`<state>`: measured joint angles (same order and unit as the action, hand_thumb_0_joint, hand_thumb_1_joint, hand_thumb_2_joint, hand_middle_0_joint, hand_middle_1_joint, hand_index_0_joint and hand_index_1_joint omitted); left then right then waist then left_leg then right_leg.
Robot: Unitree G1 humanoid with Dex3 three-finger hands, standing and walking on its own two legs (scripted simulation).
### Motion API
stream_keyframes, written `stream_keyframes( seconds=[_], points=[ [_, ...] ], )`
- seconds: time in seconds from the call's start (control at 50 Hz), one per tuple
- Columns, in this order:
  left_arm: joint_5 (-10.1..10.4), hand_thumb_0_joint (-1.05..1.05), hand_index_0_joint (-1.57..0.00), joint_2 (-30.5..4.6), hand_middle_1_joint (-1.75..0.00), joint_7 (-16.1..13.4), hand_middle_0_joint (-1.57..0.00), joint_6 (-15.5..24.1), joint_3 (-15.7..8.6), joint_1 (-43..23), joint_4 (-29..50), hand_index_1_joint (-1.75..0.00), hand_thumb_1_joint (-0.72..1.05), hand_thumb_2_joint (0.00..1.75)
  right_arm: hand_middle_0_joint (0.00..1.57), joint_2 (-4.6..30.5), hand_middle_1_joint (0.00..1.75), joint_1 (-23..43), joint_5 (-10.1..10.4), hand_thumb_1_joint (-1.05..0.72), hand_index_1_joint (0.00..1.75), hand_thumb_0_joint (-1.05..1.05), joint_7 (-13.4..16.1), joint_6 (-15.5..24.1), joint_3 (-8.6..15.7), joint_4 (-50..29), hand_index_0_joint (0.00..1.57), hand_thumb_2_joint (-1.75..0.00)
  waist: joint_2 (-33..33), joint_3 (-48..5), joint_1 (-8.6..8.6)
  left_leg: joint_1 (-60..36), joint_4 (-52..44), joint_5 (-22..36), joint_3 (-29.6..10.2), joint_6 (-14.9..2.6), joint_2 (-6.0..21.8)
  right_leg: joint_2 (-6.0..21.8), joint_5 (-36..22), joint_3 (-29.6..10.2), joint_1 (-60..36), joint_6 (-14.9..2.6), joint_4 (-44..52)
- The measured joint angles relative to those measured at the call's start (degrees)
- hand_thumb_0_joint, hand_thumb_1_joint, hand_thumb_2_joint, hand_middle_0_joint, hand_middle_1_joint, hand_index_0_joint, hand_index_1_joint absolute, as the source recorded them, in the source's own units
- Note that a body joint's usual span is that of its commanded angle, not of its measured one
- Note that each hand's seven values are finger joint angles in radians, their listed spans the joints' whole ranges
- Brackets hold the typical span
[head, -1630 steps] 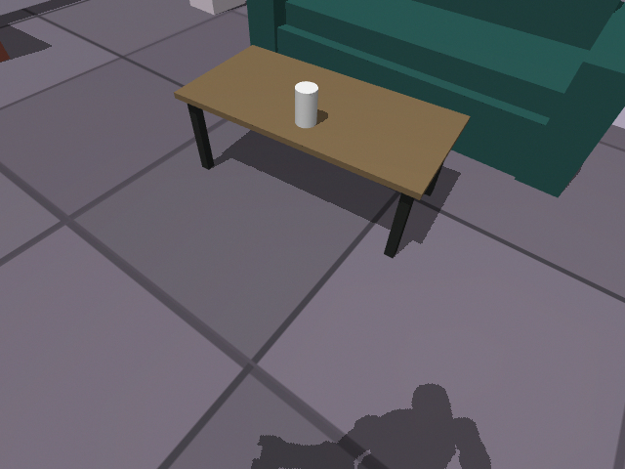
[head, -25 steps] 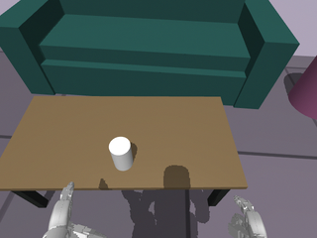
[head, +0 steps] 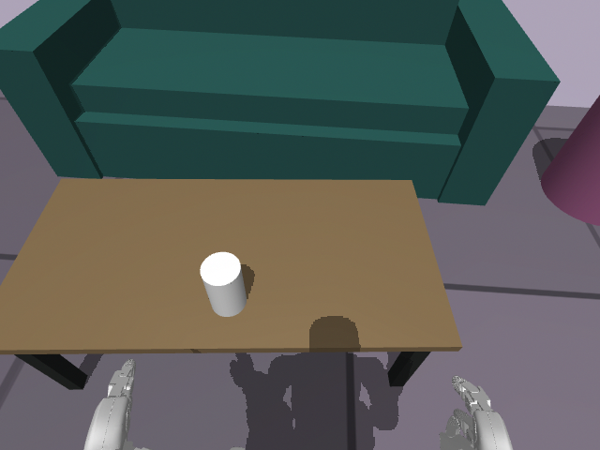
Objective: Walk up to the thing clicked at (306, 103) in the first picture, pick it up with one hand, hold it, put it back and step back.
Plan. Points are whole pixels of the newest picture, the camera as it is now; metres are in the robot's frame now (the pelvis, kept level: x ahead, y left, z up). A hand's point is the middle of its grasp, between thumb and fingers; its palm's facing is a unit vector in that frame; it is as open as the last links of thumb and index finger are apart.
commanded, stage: home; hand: left
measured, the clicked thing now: (225, 285) +0.49 +0.16 -0.25
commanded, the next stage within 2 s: stand in 1.56 s
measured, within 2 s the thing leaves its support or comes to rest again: neither
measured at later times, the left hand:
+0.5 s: hand (155, 428) +0.17 +0.19 -0.06, palm faces +0.11 -0.95 -0.28, open 17.5 cm
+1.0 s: hand (154, 424) +0.18 +0.19 -0.06, palm faces +0.10 -0.95 -0.28, open 17.5 cm
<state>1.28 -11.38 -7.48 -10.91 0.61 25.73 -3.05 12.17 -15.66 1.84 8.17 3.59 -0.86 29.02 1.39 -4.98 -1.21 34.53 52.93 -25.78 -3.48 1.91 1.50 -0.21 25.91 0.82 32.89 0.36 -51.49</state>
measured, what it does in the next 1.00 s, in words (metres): stands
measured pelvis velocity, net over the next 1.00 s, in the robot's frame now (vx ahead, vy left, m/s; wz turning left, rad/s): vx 0.01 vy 0.01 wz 0.00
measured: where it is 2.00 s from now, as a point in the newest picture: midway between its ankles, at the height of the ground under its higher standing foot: outside the picture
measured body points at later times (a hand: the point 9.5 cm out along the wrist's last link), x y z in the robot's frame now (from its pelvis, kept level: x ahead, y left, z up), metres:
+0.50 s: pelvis +0.01 +0.01 -0.01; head +0.03 +0.01 +0.44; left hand +0.16 +0.24 -0.04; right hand +0.17 -0.23 -0.08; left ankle +0.01 +0.14 -0.69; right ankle +0.00 -0.12 -0.69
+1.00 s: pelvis +0.01 +0.01 -0.01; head +0.04 +0.01 +0.44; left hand +0.17 +0.24 -0.04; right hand +0.17 -0.23 -0.08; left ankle +0.01 +0.14 -0.69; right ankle +0.00 -0.12 -0.69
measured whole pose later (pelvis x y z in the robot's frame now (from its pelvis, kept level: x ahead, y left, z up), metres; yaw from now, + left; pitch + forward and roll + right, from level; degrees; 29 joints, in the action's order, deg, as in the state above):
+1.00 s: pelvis +0.01 +0.01 -0.01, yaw +0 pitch +9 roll -2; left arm 0.7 -11.7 -7.4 -15.4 0.2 27.3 2.0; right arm 11.7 -16.1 1.0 9.8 6.4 -1.0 28.3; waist 1.6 -6.3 -1.2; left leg 36.6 56.1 -28.1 -3.5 1.4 1.4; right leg -0.2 27.7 0.9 34.4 0.9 -53.6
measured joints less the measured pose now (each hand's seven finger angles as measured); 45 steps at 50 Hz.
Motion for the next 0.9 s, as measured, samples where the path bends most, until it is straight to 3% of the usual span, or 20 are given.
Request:
stream_keyframes(
  seconds=[0.42, 0.9],
  points=[
    [-0.53, -0.01, -0.06, -0.17, -0.06, -0.16, -0.05, -2.26, -0.07, 1.18, 3.07, -0.05, -0.56, 0.05, 0.21, -0.31, 0.3, 0.14, -0.44, -0.9, 0.3, 0.02, 0.62, 2.58, -0.05, -0.76, 0.2, -0.91, 0.22, -0.78, 0.21, 1.69, 2.4, -1.45, 0.16, -0.32, -0.1, 0.08, 1.14, -0.18, 1.5, 0.36, -1.89],
    [-0.58, -0.01, -0.06, -0.39, -0.06, 0.08, -0.05, -4.35, -0.32, 1.54, 4.8, -0.05, -0.56, 0.05, 0.21, -0.48, 0.3, -0.35, -0.84, -0.9, 0.3, 0.02, 1.57, 2.8, -0.17, -0.73, 0.2, -0.91, 0.27, -1.25, 0.0, 1.97, 3.08, -2.34, -0.07, -0.49, -0.08, 0.06, 1.8, 0.07, 1.42, 0.56, -1.98]
  ],
)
